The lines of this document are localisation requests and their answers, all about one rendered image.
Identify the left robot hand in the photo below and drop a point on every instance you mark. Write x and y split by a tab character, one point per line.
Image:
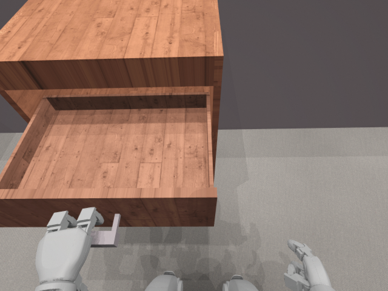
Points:
62	252

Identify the right robot hand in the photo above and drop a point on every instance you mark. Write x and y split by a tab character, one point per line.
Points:
302	277

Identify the robot right thigh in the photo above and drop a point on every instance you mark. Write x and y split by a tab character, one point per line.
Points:
238	285

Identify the robot left thigh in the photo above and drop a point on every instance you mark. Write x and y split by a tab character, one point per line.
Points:
165	283

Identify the robot thigh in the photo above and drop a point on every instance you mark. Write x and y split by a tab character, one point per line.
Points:
165	283
238	285

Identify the handle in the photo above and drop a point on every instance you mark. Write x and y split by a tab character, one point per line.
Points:
107	238

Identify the cabinet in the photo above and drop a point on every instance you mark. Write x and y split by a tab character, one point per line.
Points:
94	47

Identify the drawer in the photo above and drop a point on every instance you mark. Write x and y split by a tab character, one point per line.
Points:
145	156

